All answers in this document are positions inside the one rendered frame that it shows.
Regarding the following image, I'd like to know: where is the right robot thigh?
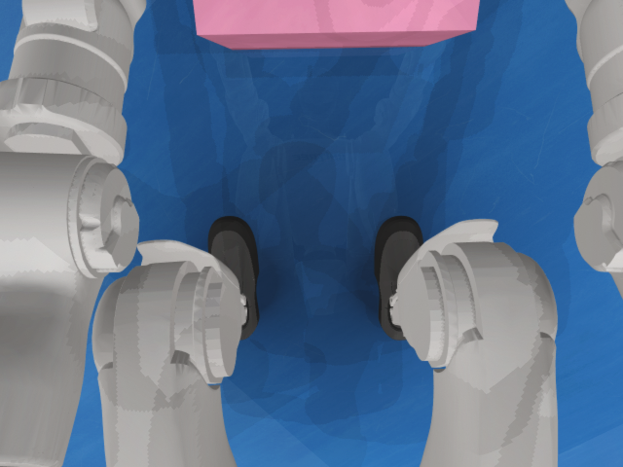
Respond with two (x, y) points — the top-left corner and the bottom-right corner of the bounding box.
(407, 241), (558, 467)

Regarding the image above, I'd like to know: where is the right robot upper arm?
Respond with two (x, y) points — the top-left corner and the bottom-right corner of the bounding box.
(573, 156), (623, 299)

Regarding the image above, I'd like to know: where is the left robot shin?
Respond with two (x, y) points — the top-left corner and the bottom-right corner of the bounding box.
(92, 239), (247, 372)

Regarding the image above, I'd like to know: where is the left robot upper arm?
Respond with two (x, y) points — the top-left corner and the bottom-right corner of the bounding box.
(0, 152), (139, 467)

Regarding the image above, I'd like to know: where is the robot right forearm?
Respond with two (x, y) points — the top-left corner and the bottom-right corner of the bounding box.
(565, 0), (623, 166)

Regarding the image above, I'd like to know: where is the carton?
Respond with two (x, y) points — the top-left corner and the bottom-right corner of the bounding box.
(193, 0), (480, 50)

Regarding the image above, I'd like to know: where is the robot left forearm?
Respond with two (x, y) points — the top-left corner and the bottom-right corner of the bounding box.
(0, 0), (146, 166)

